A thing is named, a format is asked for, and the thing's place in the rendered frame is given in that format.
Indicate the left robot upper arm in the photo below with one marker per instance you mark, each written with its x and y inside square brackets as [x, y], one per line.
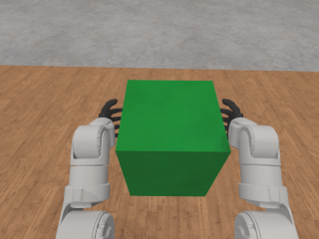
[87, 224]

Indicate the carton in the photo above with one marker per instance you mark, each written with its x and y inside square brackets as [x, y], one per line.
[172, 140]

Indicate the right robot upper arm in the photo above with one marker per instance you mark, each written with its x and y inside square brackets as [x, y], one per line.
[255, 224]

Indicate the robot right forearm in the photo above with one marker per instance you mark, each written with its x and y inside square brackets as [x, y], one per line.
[260, 171]

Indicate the robot left hand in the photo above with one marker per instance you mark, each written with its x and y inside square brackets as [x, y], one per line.
[107, 112]

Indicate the robot left forearm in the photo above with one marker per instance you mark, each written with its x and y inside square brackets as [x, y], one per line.
[90, 157]

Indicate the robot right hand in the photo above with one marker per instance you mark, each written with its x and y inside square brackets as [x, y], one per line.
[232, 114]

